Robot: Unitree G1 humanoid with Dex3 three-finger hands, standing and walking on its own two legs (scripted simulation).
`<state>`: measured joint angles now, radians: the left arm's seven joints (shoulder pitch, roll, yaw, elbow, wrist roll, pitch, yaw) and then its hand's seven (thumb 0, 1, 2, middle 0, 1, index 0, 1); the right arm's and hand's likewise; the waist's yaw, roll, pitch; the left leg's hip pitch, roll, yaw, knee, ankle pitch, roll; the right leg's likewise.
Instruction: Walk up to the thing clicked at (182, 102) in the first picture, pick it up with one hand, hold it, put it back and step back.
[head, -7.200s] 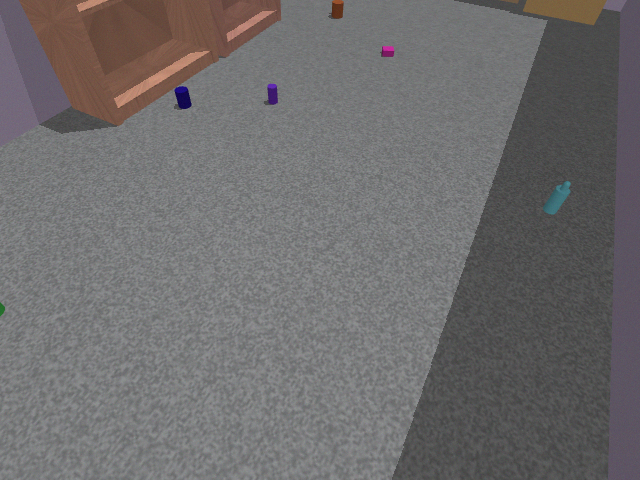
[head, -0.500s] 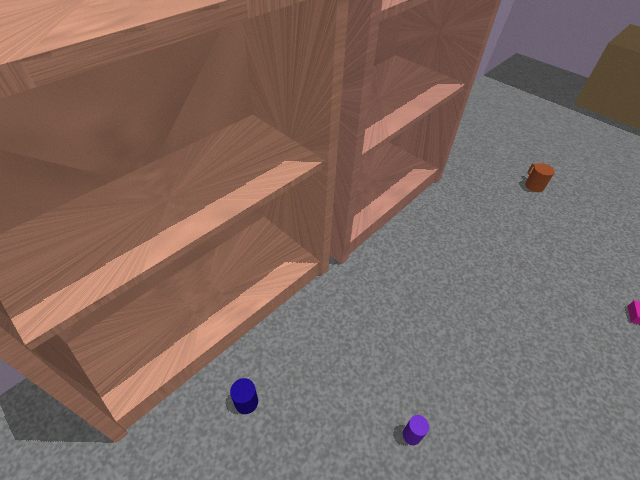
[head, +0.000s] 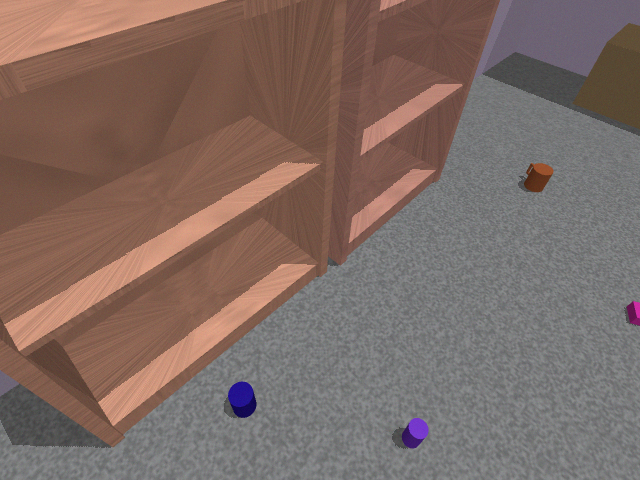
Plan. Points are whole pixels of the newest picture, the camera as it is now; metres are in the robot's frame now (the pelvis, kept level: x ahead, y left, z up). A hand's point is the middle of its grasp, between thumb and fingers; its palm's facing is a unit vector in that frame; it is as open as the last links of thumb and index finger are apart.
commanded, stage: stand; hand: left
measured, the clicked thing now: (242, 399) +0.46 +0.22 -0.73
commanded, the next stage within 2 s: none
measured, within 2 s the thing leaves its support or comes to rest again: neither
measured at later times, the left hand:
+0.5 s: hand out of the picture +0.09 +0.24 -0.16, palm faces -0.02 -0.94 -0.34, open 7.4 cm
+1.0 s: hand out of the picture +0.08 +0.24 -0.16, palm faces -0.02 -0.94 -0.34, open 7.4 cm
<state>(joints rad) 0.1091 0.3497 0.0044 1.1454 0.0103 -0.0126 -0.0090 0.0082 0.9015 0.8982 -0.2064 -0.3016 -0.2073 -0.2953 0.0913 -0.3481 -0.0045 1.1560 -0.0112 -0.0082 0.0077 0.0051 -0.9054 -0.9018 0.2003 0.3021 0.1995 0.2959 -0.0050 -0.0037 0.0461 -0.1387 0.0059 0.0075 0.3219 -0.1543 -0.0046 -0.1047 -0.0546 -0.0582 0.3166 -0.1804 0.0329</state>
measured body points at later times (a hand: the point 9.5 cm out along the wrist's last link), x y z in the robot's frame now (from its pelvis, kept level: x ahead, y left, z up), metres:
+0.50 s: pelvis +0.01 -0.01 +0.00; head +0.02 -0.01 +0.45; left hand +0.09 +0.29 -0.13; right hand +0.09 -0.31 -0.13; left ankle +0.01 +0.12 -0.75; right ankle -0.01 -0.14 -0.75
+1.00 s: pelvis +0.01 -0.01 +0.00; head +0.02 -0.01 +0.45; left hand +0.09 +0.29 -0.13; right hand +0.09 -0.31 -0.13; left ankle +0.01 +0.12 -0.75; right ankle -0.01 -0.14 -0.75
